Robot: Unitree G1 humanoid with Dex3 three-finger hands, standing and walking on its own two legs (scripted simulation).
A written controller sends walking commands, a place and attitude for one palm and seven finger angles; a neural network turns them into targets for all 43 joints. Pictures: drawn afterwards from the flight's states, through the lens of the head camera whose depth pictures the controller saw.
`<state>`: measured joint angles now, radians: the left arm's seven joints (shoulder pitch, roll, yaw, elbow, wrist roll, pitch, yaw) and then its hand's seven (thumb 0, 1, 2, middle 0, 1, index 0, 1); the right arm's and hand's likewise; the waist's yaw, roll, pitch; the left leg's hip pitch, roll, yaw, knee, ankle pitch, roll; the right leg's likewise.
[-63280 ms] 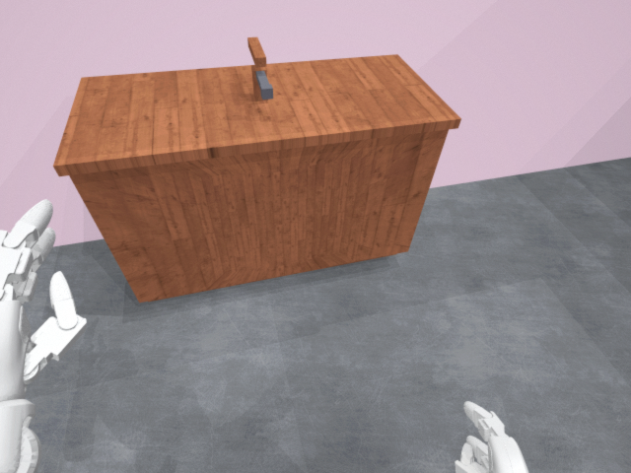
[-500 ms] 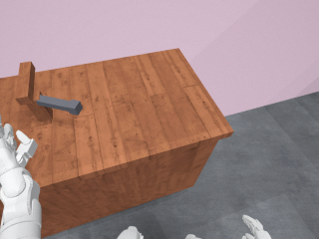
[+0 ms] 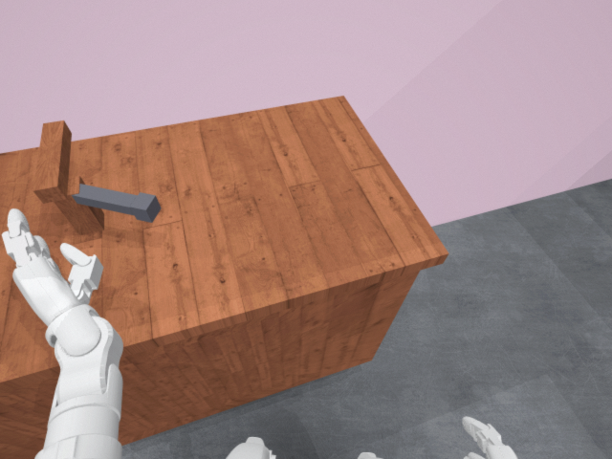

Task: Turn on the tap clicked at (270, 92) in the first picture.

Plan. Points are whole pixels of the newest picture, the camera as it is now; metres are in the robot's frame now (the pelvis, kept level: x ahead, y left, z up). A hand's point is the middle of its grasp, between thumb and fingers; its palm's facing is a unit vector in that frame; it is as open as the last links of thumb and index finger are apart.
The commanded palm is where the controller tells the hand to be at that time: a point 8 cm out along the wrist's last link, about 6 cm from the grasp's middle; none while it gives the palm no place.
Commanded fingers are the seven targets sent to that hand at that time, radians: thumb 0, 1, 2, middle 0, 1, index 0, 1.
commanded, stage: push the lever round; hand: left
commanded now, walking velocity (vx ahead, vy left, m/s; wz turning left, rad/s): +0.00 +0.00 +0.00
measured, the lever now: (146, 207) +0.43 +0.25 +0.06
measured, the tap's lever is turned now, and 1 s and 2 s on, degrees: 58 58 67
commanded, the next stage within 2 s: lift the hand up off the lever in 1.92 s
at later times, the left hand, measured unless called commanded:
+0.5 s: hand (121, 241) +0.38 +0.27 +0.06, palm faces +0.81 -0.59 -0.07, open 7.8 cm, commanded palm +0.32 +0.28 +0.06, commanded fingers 0.00 0.90 0.90 -0.15 -0.15 -0.15 -0.15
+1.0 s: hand (137, 229) +0.40 +0.26 +0.05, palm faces +0.86 -0.51 -0.07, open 7.8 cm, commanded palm +0.35 +0.26 +0.06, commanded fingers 0.00 0.90 0.90 -0.15 -0.15 -0.15 -0.15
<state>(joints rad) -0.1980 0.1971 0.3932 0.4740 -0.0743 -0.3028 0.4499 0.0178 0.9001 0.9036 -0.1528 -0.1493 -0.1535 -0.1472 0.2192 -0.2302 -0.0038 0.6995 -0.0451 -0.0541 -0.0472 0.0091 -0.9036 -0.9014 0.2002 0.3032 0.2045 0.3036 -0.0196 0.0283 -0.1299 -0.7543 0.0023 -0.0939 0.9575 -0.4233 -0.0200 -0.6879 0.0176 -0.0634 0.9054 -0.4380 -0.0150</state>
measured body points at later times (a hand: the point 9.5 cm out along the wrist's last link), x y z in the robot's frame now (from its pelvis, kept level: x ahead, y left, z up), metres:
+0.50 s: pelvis +0.01 -0.01 +0.00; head +0.06 +0.00 +0.45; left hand +0.33 +0.30 +0.06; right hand +0.12 -0.26 -0.11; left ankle +0.03 +0.13 -0.69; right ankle +0.00 -0.12 -0.69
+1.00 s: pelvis +0.01 +0.00 +0.00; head +0.06 +0.01 +0.45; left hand +0.35 +0.28 +0.06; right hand +0.11 -0.25 -0.12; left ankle +0.03 +0.13 -0.69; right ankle +0.00 -0.12 -0.69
